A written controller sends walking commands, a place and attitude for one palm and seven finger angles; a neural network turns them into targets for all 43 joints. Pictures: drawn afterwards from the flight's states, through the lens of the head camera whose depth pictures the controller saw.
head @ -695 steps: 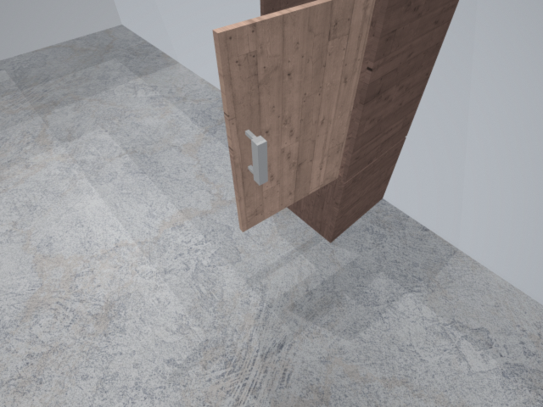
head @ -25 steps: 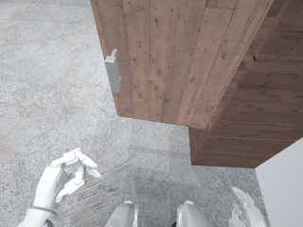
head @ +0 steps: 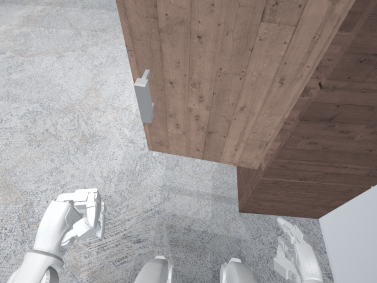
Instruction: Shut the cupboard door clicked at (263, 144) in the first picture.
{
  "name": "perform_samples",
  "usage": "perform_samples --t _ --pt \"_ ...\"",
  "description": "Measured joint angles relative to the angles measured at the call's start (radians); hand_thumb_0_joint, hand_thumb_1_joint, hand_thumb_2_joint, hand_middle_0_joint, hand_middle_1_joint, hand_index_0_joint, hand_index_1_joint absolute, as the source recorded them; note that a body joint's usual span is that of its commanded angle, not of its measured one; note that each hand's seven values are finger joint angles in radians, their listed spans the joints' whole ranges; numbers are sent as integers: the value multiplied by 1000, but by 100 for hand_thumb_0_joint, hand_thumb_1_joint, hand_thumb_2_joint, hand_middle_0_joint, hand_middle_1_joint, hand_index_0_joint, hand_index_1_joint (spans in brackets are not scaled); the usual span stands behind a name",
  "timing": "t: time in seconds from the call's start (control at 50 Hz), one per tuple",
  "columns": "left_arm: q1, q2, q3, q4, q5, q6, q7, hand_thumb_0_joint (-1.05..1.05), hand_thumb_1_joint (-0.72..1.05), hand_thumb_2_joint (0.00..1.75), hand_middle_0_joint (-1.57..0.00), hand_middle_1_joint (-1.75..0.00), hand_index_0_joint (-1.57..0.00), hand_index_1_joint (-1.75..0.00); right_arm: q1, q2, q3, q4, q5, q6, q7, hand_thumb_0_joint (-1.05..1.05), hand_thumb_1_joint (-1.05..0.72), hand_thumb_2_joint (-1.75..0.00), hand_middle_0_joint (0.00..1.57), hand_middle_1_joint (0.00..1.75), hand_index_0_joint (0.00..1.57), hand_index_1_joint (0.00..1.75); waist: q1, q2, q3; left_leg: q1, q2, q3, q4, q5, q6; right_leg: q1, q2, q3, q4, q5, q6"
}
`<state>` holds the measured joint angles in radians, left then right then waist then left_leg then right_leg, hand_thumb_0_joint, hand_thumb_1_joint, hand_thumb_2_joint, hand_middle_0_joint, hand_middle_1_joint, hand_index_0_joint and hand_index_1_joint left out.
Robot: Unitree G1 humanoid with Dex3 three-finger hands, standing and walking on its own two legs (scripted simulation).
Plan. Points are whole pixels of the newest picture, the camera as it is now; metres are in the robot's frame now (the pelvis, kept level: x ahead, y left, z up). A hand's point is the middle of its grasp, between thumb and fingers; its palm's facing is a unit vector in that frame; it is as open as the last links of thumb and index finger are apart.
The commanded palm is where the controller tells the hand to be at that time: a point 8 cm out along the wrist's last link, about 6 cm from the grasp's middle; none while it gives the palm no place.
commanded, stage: raise the hand and make a fist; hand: left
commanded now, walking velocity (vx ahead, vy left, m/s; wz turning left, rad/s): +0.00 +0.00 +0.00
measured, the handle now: (147, 96) +0.53 +0.15 +0.05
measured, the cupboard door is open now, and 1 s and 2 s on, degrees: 84 84 84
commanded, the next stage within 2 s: bring the fist close to the handle in 0.46 s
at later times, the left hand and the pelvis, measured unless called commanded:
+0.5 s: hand (100, 224) +0.21 +0.18 +0.05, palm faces -0.10 -0.99 -0.04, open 3.1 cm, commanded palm +0.20 +0.23 +0.06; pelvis +0.00 -0.01 +0.00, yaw +0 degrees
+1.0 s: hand (124, 177) +0.30 +0.16 +0.06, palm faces -0.13 -0.99 -0.03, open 3.1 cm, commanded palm +0.30 +0.21 +0.06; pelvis +0.00 +0.00 +0.01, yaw +0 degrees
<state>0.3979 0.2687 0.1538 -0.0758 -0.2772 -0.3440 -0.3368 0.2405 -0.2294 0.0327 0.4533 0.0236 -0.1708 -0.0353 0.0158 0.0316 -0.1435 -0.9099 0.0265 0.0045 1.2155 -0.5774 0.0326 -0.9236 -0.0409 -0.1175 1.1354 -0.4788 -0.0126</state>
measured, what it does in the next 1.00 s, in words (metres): stands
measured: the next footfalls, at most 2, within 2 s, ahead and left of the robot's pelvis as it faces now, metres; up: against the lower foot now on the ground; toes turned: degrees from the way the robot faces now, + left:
none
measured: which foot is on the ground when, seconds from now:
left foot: down 0.00-1.00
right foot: down 0.00-1.00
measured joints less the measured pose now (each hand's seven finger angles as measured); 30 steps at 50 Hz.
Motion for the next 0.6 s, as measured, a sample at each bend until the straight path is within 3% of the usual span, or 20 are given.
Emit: perform_samples --t 0.3,0.6 --pt "-15 1 18 39 -22 -12 -17 2 90 90 -130 -150 -129 -150 31 -27 -31 28 8 -16 -6 1 -91 -90 20 30 21 30 -22 -2 0 13 3 7 -22 12 -5 5 5 8 -13 10 -5" --pt "-14 -1 8 47 -14 -22 -9 2 90 90 -130 -150 -130 -150 12 -18 -15 20 9 -19 -8 1 -91 -90 20 30 21 30 -15 0 1 8 3 1 -14 13 -5 4 5 3 -9 10 -6"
